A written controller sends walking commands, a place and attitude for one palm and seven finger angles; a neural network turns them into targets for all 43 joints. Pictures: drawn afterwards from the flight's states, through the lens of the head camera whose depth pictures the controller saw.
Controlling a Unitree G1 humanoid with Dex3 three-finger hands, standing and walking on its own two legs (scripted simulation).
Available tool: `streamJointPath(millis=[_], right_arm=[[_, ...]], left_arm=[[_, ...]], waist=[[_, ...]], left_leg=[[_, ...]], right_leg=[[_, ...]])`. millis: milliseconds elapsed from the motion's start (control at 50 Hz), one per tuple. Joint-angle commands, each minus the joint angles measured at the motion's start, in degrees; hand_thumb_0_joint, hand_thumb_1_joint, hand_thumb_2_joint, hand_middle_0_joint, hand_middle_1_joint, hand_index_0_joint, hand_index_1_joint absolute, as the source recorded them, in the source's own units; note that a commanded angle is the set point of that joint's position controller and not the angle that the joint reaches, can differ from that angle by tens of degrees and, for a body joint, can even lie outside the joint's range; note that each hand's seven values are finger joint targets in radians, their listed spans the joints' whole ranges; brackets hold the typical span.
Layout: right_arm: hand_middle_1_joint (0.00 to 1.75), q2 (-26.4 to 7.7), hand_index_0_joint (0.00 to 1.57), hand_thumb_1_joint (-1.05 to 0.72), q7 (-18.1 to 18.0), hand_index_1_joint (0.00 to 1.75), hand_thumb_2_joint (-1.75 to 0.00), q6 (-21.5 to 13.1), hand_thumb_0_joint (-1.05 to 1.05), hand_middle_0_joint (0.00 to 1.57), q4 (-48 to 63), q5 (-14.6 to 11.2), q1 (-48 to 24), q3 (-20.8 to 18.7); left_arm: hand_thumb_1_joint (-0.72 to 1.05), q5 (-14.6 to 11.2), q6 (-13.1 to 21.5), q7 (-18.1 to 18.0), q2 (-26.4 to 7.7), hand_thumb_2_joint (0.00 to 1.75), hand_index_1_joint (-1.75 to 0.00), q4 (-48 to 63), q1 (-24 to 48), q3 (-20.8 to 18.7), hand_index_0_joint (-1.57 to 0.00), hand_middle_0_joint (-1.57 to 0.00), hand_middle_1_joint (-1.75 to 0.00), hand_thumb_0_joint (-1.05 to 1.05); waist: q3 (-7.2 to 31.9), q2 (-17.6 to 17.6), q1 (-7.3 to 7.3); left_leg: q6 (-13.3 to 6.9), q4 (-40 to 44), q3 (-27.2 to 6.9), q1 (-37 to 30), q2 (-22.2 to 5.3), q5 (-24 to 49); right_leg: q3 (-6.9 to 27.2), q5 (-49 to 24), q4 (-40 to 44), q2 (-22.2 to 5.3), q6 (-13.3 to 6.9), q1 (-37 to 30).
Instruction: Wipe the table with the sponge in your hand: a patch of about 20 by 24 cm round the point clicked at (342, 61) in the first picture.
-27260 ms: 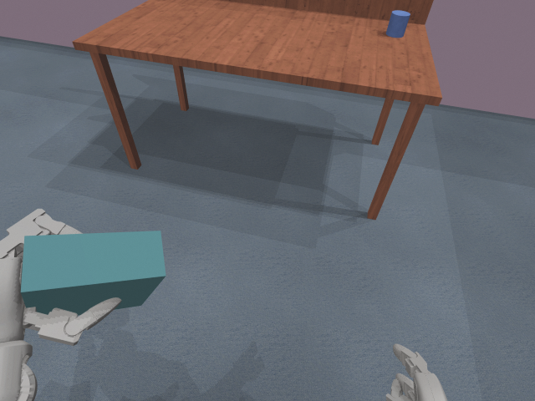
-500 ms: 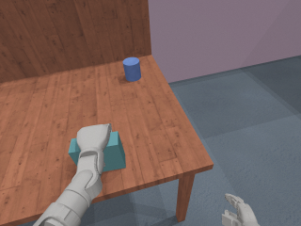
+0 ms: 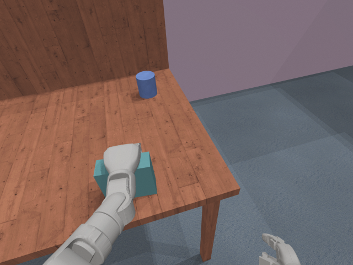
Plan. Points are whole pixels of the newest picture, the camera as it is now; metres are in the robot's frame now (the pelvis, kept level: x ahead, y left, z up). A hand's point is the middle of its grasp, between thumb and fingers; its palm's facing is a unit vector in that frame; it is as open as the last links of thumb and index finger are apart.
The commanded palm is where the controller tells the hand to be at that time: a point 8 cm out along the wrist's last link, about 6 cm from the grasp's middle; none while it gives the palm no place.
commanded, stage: wipe forward along the third lane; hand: left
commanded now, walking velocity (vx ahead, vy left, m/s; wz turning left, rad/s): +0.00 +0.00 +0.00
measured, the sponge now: (129, 182) +0.34 +0.18 -0.02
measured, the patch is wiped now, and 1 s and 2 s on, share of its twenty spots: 0.95 0.95 1.00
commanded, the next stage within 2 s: wipe back along the third lane in 1.56 s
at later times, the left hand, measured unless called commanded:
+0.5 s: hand (129, 154) +0.40 +0.18 +0.03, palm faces -0.08 +0.00 -1.00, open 9.7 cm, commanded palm +0.38 +0.18 +0.06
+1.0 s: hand (127, 140) +0.45 +0.20 +0.03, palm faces -0.10 +0.01 -0.99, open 9.7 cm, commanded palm +0.44 +0.20 +0.06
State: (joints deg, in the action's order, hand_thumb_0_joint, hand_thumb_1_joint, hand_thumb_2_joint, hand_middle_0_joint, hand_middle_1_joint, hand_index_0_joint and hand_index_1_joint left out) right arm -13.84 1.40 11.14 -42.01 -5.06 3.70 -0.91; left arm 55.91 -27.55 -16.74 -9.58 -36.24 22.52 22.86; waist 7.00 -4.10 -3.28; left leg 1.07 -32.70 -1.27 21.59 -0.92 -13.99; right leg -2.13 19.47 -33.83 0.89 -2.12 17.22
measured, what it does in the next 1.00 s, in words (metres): stands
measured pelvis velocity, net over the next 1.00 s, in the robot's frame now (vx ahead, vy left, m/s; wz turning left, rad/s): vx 0.00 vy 0.00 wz -0.03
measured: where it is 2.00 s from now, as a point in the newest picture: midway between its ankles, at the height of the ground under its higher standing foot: outside the picture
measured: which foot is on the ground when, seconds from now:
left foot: down 0.00-1.00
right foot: down 0.00-1.00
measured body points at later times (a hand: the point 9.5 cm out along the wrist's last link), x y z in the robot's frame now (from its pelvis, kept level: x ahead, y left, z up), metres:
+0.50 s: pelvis -0.01 -0.01 -0.01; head +0.00 -0.03 +0.44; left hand +0.40 +0.18 +0.08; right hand +0.10 -0.26 -0.14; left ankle +0.03 +0.14 -0.73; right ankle -0.02 -0.10 -0.73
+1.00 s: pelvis +0.00 +0.00 -0.01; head +0.04 +0.00 +0.44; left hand +0.45 +0.20 +0.08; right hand +0.07 -0.26 -0.15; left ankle +0.03 +0.14 -0.73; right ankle -0.02 -0.10 -0.73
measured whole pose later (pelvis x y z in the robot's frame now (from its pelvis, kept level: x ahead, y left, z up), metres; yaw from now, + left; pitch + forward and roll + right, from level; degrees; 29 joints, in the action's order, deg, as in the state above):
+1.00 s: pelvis +0.00 +0.00 -0.01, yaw -2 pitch +13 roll -1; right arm -14.4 -0.4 8.3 -44.6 -3.7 12.3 -1.0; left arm 57.4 -21.0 -17.6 -17.1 -66.9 49.7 9.9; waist 8.6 -2.7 4.2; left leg 0.9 -38.6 -0.8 36.7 -2.5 -15.2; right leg -1.5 19.1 -37.7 2.4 -1.8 31.9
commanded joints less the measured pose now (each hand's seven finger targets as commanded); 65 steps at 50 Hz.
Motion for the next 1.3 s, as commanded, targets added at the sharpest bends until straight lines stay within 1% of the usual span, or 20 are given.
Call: streamJointPath(millis=[0, 20, 80, 120, 180, 220, 280, 320, 360, 420, 460, 580, 680, 720, 780, 900, 960, 1060, 1120, 1280], right_arm=[[0.3, -6.0, 0.2, -0.9, -1.6, 0.3, -0.9, -2.9, 0.0, 0.2, 7.5, -0.3, -9.8, -1.5], [0.3, -6.3, 0.2, -0.9, -1.9, 0.3, -0.9, -2.8, 0.0, 0.2, 7.3, -0.1, -9.6, -1.6], [0.3, -6.0, 0.2, -0.9, -2.4, 0.3, -0.9, -3.2, 0.0, 0.2, 7.0, 0.2, -7.8, -1.6], [0.3, -6.5, 0.2, -0.9, -2.7, 0.3, -0.9, -2.9, 0.0, 0.2, 6.3, 0.4, -7.0, -1.6], [0.3, -6.2, 0.2, -0.9, -3.0, 0.3, -0.9, -3.1, 0.0, 0.2, 6.1, 0.5, -5.4, -1.7], [0.3, -6.6, 0.2, -0.9, -3.1, 0.3, -0.9, -3.1, 0.0, 0.2, 5.8, 0.9, -4.3, -2.0], [0.3, -6.6, 0.2, -0.9, -3.0, 0.3, -0.9, -3.0, 0.0, 0.2, 5.8, 0.8, -2.9, -2.0], [0.3, -7.2, 0.2, -0.9, -3.1, 0.3, -0.9, -2.9, 0.0, 0.2, 5.4, 1.1, -2.1, -2.1], [0.3, -6.8, 0.2, -0.9, -3.1, 0.3, -0.9, -3.1, 0.0, 0.2, 5.4, 0.9, -1.3, -2.1], [0.3, -7.3, 0.2, -0.9, -3.2, 0.3, -0.9, -3.2, 0.0, 0.2, 4.9, 1.1, 0.0, -2.3], [0.3, -7.2, 0.2, -0.9, -3.2, 0.3, -0.9, -3.4, 0.0, 0.2, 4.6, 0.9, 1.2, -2.3], [0.3, -8.0, 0.2, -0.9, -3.4, 0.3, -0.9, -3.9, 0.0, 0.2, 3.7, 0.9, 3.5, -2.2], [0.3, -8.0, 0.2, -0.9, -3.2, 0.3, -0.9, -4.4, 0.0, 0.2, 3.7, 1.0, 5.0, -2.4], [0.3, -8.3, 0.2, -0.9, -3.1, 0.3, -0.9, -4.5, 0.0, 0.2, 3.3, 1.1, 6.0, -2.6], [0.3, -8.2, 0.2, -0.9, -2.7, 0.3, -0.9, -4.5, 0.0, 0.2, 3.6, 1.2, 6.6, -2.6], [0.3, -8.9, 0.2, -0.9, -2.7, 0.3, -0.9, -4.7, 0.0, 0.2, 2.4, 1.3, 8.2, -2.6], [0.3, -8.6, 0.2, -0.9, -2.2, 0.3, -0.9, -4.5, 0.0, 0.2, 2.6, 1.5, 8.9, -2.9], [0.3, -9.2, 0.2, -0.9, -2.3, 0.3, -0.9, -4.5, 0.0, 0.2, 2.2, 1.6, 10.0, -2.7], [0.3, -8.8, 0.2, -0.9, -2.1, 0.3, -0.9, -4.7, 0.0, 0.2, 2.1, 1.7, 10.5, -2.8], [0.3, -9.5, 0.2, -0.9, -1.8, 0.3, -0.9, -4.8, 0.0, 0.2, 1.4, 2.2, 13.0, -2.9]], left_arm=[[0.1, -1.1, 0.3, -0.6, -3.3, 1.3, -1.6, 2.0, 20.9, -4.6, -1.2, -1.2, -1.6, 0.0], [0.1, -0.7, 0.2, -0.7, -5.9, 1.3, -1.6, 0.5, 20.2, -7.3, -1.2, -1.2, -1.6, 0.0], [0.1, 0.8, 1.2, -0.6, -2.9, 1.3, -1.6, -2.4, 24.0, -4.2, -1.2, -1.2, -1.6, 0.0], [0.1, 1.3, 1.5, -0.6, -6.9, 1.3, -1.6, -5.9, 23.8, -8.3, -1.2, -1.2, -1.6, 0.0], [0.1, 1.5, 2.7, -0.9, -4.7, 1.3, -1.6, -9.6, 27.6, -6.1, -1.2, -1.2, -1.6, 0.0], [0.1, 1.2, 3.2, -1.4, -8.7, 1.3, -1.6, -11.6, 25.9, -10.7, -1.2, -1.2, -1.6, 0.0], [0.1, 1.5, 3.7, -1.6, -6.1, 1.3, -1.6, -13.7, 28.5, -8.0, -1.2, -1.2, -1.6, 0.0], [0.1, 1.7, 3.8, -2.0, -10.8, 1.3, -1.6, -15.9, 28.0, -12.2, -1.2, -1.2, -1.6, 0.0], [0.1, 1.8, 4.1, -2.1, -8.0, 1.3, -1.6, -16.1, 31.3, -9.0, -1.2, -1.2, -1.6, 0.0], [0.1, 1.9, 4.3, -2.4, -12.4, 1.3, -1.6, -17.9, 32.2, -12.7, -1.2, -1.2, -1.6, 0.0], [0.1, 1.7, 4.5, -2.5, -10.5, 1.3, -1.6, -19.0, 34.2, -10.5, -1.2, -1.2, -1.6, 0.0], [0.1, 2.0, 4.7, -2.2, -15.7, 1.3, -1.6, -22.2, 37.9, -13.1, -1.2, -1.2, -1.6, 0.0], [0.1, 2.1, 5.4, -1.9, -14.9, 1.3, -1.6, -23.3, 40.2, -12.1, -1.2, -1.2, -1.6, 0.0], [0.1, 1.8, 5.7, -1.9, -17.5, 1.3, -1.6, -24.4, 40.2, -14.9, -1.2, -1.2, -1.6, 0.0], [0.1, 1.9, 5.8, -2.1, -14.8, 1.3, -1.6, -24.4, 39.8, -12.6, -1.2, -1.2, -1.6, 0.0], [0.1, 3.2, 5.3, -2.3, -18.7, 1.3, -1.6, -26.8, 44.8, -14.2, -1.2, -1.2, -1.6, 0.0], [0.1, 3.2, 5.2, -2.3, -16.0, 1.3, -1.6, -28.1, 43.2, -13.0, -1.2, -1.2, -1.6, 0.0], [0.1, 2.9, 5.0, -2.4, -19.9, 1.3, -1.6, -29.6, 47.1, -15.3, -1.2, -1.2, -1.6, 0.0], [0.1, 3.2, 5.0, -2.2, -17.7, 1.3, -1.6, -29.5, 50.3, -13.7, -1.2, -1.2, -1.6, 0.0], [0.1, 3.8, 4.7, -2.2, -19.9, 1.3, -1.6, -32.6, 53.6, -14.5, -1.2, -1.2, -1.6, 0.0]], waist=[[5.7, 9.5, 2.23], [5.2, 9.3, 1.55], [6.7, 8.8, 3.05], [7.1, 8.9, 2.25], [6.9, 9.7, 3.95], [9.1, 10.4, 2.73], [8.4, 11.1, 4.43], [8.8, 10.7, 3.55], [8.2, 10.3, 5.21], [10.1, 9.1, 4.52], [10.1, 9.4, 5.76], [10.2, 9.1, 6.71], [12.1, 7.3, 7.59], [13.7, 8.0, 7.17], [13.8, 8.2, 7.76], [13.7, 8.3, 9.14], [14.7, 6.9, 8.79], [15.2, 7.2, 9.6], [16.4, 5.2, 10.37], [18.2, 4.7, 11.42]], left_leg=[[-3.3, 3.1, 1.8, -5.0, 2.3, 2.5], [-3.2, 3.5, 1.4, -4.5, 2.3, 2.1], [-3.4, 2.5, 2.0, -4.4, 2.4, 2.1], [-3.2, 2.5, 1.7, -3.0, 2.3, 1.4], [-3.3, 1.4, 2.1, -1.5, 2.1, 0.7], [-3.2, 1.1, 1.9, -0.4, 1.9, 1.5], [-3.3, 0.1, 2.6, 0.9, 1.7, 1.6], [-3.2, 0.1, 2.0, 2.5, 1.7, 1.1], [-3.5, -0.5, 2.5, 2.5, 1.6, 0.3], [-3.4, -0.6, 2.1, 3.6, 1.5, 0.4], [-3.6, -1.1, 2.5, 3.7, 1.3, 0.3], [-3.8, -1.5, 2.5, 5.7, 1.0, -0.4], [-3.8, -2.2, 2.6, 5.3, 0.8, 0.6], [-3.8, -2.4, 2.3, 5.9, 0.7, 1.7], [-3.9, -2.8, 2.7, 5.8, 0.8, 2.6], [-4.0, -3.4, 2.5, 6.5, 0.5, 2.8], [-3.8, -3.9, 2.3, 5.4, 0.4, 4.9], [-3.9, -4.1, 2.0, 6.2, 0.2, 4.8], [-3.9, -4.5, 1.8, 5.3, 0.0, 6.3], [-3.9, -5.6, 1.4, 5.4, -0.4, 7.0]], right_leg=[[1.5, -10.5, 7.9, 0.4, -0.8, 2.5], [1.9, -9.6, 8.3, 0.6, -1.1, 2.5], [1.7, -9.9, 7.6, 0.4, -0.8, 3.8], [2.4, -9.3, 7.6, 0.6, -1.0, 3.9], [2.0, -9.0, 6.8, 0.2, -0.5, 5.5], [2.6, -10.5, 6.5, 0.4, -0.5, 4.2], [2.4, -12.1, 5.8, 0.0, 0.0, 5.4], [3.1, -11.1, 5.9, 0.3, -0.2, 5.3], [2.6, -10.0, 5.9, 0.0, 0.3, 6.8], [3.0, -9.6, 5.6, 0.3, 0.1, 6.5], [2.6, -10.1, 5.3, 0.2, 0.4, 7.1], [3.0, -9.4, 5.3, 0.1, 0.8, 7.7], [2.7, -10.4, 4.7, 0.4, 0.8, 8.7], [2.7, -12.1, 4.3, 0.6, 0.7, 7.6], [2.4, -14.3, 4.1, 0.5, 1.0, 7.9], [2.2, -14.2, 3.6, 0.6, 1.0, 9.6], [1.4, -15.8, 2.7, 0.9, 0.7, 10.4], [1.2, -15.2, 2.4, 1.0, 0.9, 11.1], [0.9, -16.1, 1.8, 1.2, 0.6, 12.3], [0.5, -15.5, 1.0, 1.8, 0.6, 14.4]])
